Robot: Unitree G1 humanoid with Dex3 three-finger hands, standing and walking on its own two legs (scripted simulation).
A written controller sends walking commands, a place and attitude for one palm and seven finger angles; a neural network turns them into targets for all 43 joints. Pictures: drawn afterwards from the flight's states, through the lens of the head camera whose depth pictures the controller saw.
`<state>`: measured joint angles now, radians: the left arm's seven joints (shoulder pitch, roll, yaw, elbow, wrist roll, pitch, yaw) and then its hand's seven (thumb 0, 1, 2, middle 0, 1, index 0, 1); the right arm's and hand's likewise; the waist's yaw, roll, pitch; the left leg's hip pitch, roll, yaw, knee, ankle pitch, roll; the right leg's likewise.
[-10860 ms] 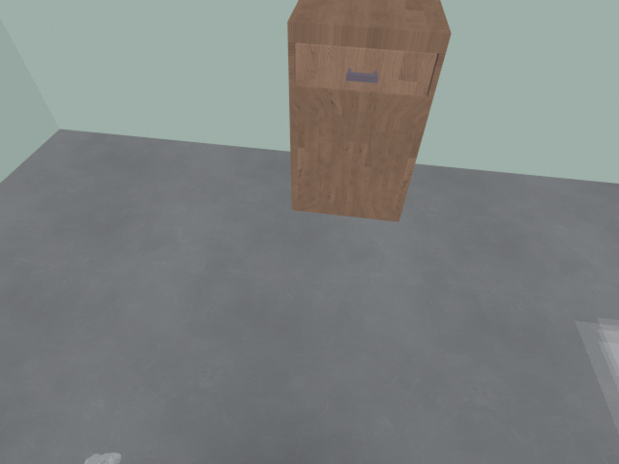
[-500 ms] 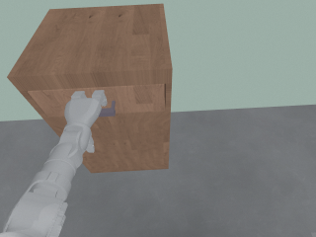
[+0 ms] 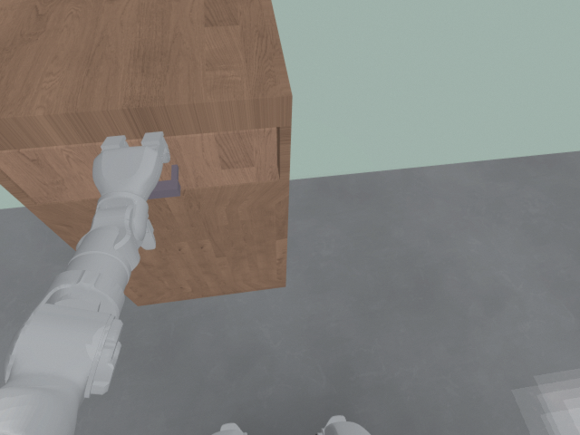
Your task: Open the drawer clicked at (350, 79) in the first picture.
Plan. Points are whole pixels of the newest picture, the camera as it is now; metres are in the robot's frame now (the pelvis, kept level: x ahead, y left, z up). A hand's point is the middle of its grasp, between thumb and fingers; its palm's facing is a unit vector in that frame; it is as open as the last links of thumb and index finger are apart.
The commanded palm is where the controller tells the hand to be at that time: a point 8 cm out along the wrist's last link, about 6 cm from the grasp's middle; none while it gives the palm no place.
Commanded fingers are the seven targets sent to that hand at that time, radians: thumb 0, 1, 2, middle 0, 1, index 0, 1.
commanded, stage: move the hooked fingers above the handle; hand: left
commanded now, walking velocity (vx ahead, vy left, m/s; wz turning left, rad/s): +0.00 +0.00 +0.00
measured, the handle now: (149, 181) +0.54 +0.22 -0.04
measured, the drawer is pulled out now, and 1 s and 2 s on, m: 0.00 0.00 0.00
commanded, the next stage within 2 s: lower the fingers behind the handle in 0.58 s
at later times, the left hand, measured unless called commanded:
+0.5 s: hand (147, 188) +0.48 +0.20 +0.01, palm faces -0.02 -0.03 -1.00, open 13.8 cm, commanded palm +0.46 +0.20 +0.07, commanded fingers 0.00 -0.50 0.30 -0.30 -1.20 -0.30 -1.20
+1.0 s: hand (146, 202) +0.47 +0.20 -0.01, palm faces -0.08 -0.03 -1.00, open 13.8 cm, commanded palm +0.46 +0.20 +0.05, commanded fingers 0.00 -0.50 0.30 -0.30 -1.20 -0.30 -1.20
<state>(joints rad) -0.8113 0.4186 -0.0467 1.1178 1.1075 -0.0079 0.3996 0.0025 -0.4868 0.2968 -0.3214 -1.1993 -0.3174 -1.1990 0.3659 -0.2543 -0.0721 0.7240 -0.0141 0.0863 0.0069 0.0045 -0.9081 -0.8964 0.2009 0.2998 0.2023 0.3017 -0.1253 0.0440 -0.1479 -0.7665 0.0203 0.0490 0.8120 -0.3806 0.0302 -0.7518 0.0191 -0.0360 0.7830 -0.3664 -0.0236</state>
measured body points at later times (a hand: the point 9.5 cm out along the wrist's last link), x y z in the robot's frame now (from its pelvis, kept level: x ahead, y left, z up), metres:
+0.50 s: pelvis +0.01 +0.01 +0.00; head +0.10 +0.01 +0.44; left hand +0.48 +0.20 +0.07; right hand +0.03 -0.26 -0.13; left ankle +0.00 +0.10 -0.70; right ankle +0.00 -0.11 -0.70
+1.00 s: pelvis +0.01 +0.00 +0.00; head +0.11 -0.01 +0.44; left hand +0.47 +0.20 +0.04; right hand +0.03 -0.28 -0.13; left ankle +0.00 +0.10 -0.70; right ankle +0.00 -0.11 -0.70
